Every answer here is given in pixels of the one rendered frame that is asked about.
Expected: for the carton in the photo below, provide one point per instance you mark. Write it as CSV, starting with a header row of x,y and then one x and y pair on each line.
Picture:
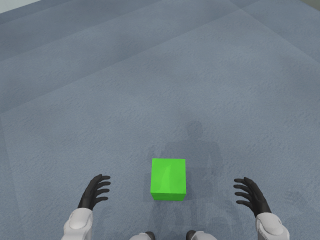
x,y
168,179

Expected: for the right robot foot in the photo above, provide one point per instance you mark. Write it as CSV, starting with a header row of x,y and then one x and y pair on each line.
x,y
190,234

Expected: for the right robot shin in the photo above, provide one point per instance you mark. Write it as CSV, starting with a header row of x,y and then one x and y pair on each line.
x,y
198,232

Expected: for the robot right forearm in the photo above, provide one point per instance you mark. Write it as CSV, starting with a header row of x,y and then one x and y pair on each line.
x,y
269,227

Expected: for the robot left forearm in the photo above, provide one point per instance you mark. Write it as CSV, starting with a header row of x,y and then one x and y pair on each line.
x,y
79,225

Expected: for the right robot hand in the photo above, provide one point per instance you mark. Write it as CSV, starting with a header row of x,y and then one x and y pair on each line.
x,y
258,203

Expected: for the left robot hand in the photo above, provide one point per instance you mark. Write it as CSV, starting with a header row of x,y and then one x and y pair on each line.
x,y
88,199

